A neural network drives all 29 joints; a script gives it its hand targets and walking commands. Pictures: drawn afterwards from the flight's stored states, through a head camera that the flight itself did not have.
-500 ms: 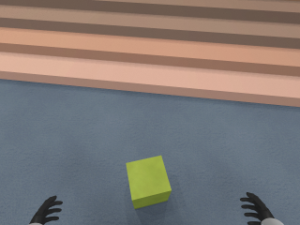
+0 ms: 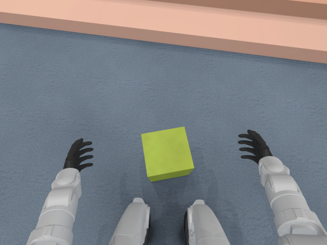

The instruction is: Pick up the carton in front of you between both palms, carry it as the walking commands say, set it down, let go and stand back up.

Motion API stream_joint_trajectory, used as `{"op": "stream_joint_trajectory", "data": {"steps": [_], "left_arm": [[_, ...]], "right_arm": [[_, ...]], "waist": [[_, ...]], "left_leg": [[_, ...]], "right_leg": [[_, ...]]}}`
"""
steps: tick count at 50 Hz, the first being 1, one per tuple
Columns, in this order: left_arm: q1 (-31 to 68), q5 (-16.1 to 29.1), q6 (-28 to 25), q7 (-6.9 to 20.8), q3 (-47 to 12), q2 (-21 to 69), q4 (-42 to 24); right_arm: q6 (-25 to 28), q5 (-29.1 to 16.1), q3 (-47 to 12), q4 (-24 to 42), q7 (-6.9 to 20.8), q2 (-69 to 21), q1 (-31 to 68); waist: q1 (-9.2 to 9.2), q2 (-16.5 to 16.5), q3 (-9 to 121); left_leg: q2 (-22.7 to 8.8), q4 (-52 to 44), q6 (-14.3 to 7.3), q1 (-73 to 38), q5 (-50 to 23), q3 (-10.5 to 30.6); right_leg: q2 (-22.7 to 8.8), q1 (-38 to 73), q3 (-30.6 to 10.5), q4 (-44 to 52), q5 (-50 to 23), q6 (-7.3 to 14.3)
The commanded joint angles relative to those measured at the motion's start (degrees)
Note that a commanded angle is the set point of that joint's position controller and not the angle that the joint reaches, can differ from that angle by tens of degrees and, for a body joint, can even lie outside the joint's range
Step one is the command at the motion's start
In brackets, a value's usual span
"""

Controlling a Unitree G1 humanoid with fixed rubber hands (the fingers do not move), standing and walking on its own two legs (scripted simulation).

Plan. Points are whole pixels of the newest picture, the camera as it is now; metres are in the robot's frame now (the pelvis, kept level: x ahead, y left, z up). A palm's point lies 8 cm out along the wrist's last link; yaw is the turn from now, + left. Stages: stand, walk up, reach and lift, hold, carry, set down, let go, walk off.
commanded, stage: reach and lift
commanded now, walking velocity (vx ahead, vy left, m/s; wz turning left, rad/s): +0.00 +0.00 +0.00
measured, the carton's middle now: (166, 156) +0.42 +0.01 -0.58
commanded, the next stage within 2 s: none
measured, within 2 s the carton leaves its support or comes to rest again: neither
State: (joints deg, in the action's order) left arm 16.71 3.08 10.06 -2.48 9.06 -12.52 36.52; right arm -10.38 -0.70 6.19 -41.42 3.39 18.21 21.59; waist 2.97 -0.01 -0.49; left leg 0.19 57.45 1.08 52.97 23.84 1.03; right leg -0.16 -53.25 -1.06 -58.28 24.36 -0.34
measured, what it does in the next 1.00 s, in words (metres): lowers itself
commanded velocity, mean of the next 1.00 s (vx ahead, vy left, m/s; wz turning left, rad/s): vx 0.00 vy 0.00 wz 0.00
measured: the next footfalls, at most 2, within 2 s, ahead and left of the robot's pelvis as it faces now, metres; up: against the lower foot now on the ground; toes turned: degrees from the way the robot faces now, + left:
none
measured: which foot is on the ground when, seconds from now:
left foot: down 0.00-1.00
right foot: down 0.00-1.00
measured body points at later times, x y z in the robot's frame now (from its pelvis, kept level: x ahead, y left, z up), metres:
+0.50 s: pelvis -0.06 -0.01 -0.06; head +0.23 -0.02 +0.27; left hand +0.41 +0.21 -0.16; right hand +0.49 -0.17 -0.16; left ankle +0.03 +0.13 -0.67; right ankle +0.03 -0.12 -0.67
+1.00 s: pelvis -0.07 -0.01 -0.24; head +0.28 -0.02 +0.05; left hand +0.40 +0.21 -0.40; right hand +0.47 -0.17 -0.41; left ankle +0.03 +0.13 -0.67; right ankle +0.03 -0.12 -0.67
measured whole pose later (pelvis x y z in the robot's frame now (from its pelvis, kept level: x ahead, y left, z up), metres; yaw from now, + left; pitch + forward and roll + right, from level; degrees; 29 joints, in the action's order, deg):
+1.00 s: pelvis -0.07 -0.01 -0.24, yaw +3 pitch +49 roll +4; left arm 57.7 9.0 2.2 -8.5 15.5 -9.2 45.7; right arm -4.5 -5.6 3.9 -54.2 -2.2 22.7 67.4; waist 4.4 0.2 -0.6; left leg 2.5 104.0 3.5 124.2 29.3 1.3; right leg 2.1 -125.4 -3.6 -106.4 30.3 -1.0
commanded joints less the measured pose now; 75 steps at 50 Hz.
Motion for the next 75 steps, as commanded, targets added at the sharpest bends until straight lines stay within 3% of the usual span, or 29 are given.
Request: {"op": "stream_joint_trajectory", "data": {"steps": [1, 11, 15, 18, 22, 30, 35, 39, 44, 48, 53, 58, 62, 66, 70, 75], "left_arm": [[10.9, 0.9, -0.9, -1.2, 2.7, -5.8, -4.0], [39.1, 1.3, 1.6, -3.9, 7.4, -3.0, -1.0], [47.6, 0.4, 1.9, -4.8, 9.9, -1.7, 1.8], [50.4, -1.1, 1.4, -5.2, 11.9, -0.5, 2.7], [49.7, -3.5, -0.5, -5.0, 14.5, 1.3, 1.1], [45.2, -6.4, -6.3, -2.4, 17.4, 3.8, 3.0], [42.7, -5.1, -8.7, -2.2, 16.6, 3.7, 6.7], [43.0, -1.4, -10.1, -3.3, 13.3, 1.8, 6.7], [46.2, 3.7, -10.3, -5.1, 8.7, -1.7, 4.1], [50.5, 6.4, -9.0, -6.3, 6.6, -3.7, 1.9], [56.9, 8.0, -7.3, -7.2, 5.4, -4.3, 5.9], [63.5, 8.1, -7.7, -7.4, 4.8, -5.1, 12.9], [66.9, 8.4, -9.1, -7.1, 4.1, -5.9, 17.7], [69.5, 10.4, -10.7, -7.4, 2.3, -6.9, 18.3], [70.3, 15.0, -11.0, -6.6, -1.7, -4.9, 20.9], [66.9, 15.0, -11.6, -7.1, -1.3, -5.6, 20.8]], "right_arm": [[0.8, -0.7, 2.1, 2.9, -0.1, 8.0, 14.7], [-1.1, -0.6, 3.2, -6.9, 1.0, 10.4, 46.9], [-1.1, 0.2, 3.8, -11.7, 1.4, 11.2, 57.5], [-0.7, 2.2, 5.1, -14.3, 1.6, 11.5, 61.9], [0.7, 5.2, 7.0, -14.9, 1.3, 10.4, 62.7], [4.9, 7.5, 8.9, -14.5, -0.6, 3.8, 57.6], [6.7, 6.8, 8.0, -13.6, -2.4, 2.5, 53.1], [8.0, 3.2, 4.6, -10.1, -4.0, 4.9, 53.6], [8.2, -2.5, -0.2, -6.3, -5.4, 8.0, 57.5], [7.2, -5.5, -2.2, -4.7, -5.8, 10.6, 62.1], [6.0, -7.7, -3.3, -11.2, -5.8, 12.5, 67.8], [6.9, -9.1, -4.8, -20.0, -5.6, 13.6, 73.0], [8.4, -10.0, -6.1, -24.5, -5.6, 14.4, 76.0], [10.0, -11.6, -7.9, -23.6, -6.1, 16.2, 78.9], [10.8, -11.8, -8.9, -20.6, -6.9, 15.3, 80.0], [10.7, -12.2, -9.6, -18.7, -7.3, 13.3, 76.9]], "waist": [[0.97, -2.4, 31.9], [2.71, -4.2, 41.3], [3.76, -4.9, 45.2], [4.37, -5.4, 49.8], [4.47, -6.6, 56.3], [4.13, -7.3, 55.1], [3.04, -7.0, 55.7], [2.28, -7.3, 62.1], [2.33, -8.4, 69.2], [2.55, -9.0, 71.1], [2.60, -7.5, 61.1], [2.70, -5.2, 52.0], [2.47, -4.2, 48.1], [2.04, -4.2, 52.0], [-0.83, -6.9, 51.7], [0.77, -7.4, 55.5]], "left_leg": [[2.4, -2.6, 2.2, -5.0, -26.1, -2.3], [2.3, -0.9, 2.4, 6.3, -4.9, -4.9], [2.7, 1.1, 2.8, 9.5, -2.6, -5.8], [3.1, 1.8, 3.0, 10.4, -4.2, -6.2], [3.6, 1.9, 3.3, 11.1, -10.8, -6.6], [4.0, 10.1, 3.5, 27.1, -19.5, -6.8], [4.0, 19.4, 4.1, 35.4, -23.2, -5.7], [4.1, 27.3, 4.4, 38.0, -25.9, -5.1], [3.9, 35.9, 4.3, 39.8, -24.5, -5.6], [3.6, 40.7, 4.0, 41.2, -18.1, -6.6], [2.4, 44.4, 3.8, 44.7, -6.2, -7.0], [1.5, 48.6, 3.3, 45.9, -2.5, -6.1], [1.1, 52.0, 3.3, 45.7, -3.7, -5.2], [1.2, 55.2, 3.2, 42.7, -8.4, -4.9], [1.9, 57.1, 3.2, 45.5, -11.1, -4.6], [2.6, 58.1, 3.0, 44.9, -14.1, -5.4]], "right_leg": [[2.5, 14.1, -0.3, 1.5, -26.2, -0.7], [2.5, 2.6, 0.7, 1.4, -3.3, -0.7], [2.9, -1.6, 0.9, -0.2, -0.3, -0.6], [3.2, -2.7, 0.9, -1.2, -2.1, -0.5], [3.9, -0.5, 0.7, -2.0, -10.2, -0.6], [3.9, -8.1, -1.0, -11.0, -23.3, -0.9], [3.6, -19.0, -1.2, -20.5, -27.4, -1.2], [3.2, -21.8, -0.8, -28.8, -29.9, -1.2], [2.9, -22.7, -0.3, -37.2, -27.7, -1.3], [2.7, -23.7, 0.5, -41.6, -20.3, -1.2], [1.9, -33.4, 1.0, -44.4, -6.0, -1.2], [0.8, -42.5, 0.4, -48.0, 0.6, -0.8], [0.1, -46.4, -0.1, -51.3, 0.5, -0.4], [-0.3, -44.5, 0.0, -54.7, -3.4, -0.4], [-0.3, -41.8, 0.3, -56.3, -8.0, -0.4], [0.3, -37.2, 0.2, -58.0, -12.3, -0.7]]}}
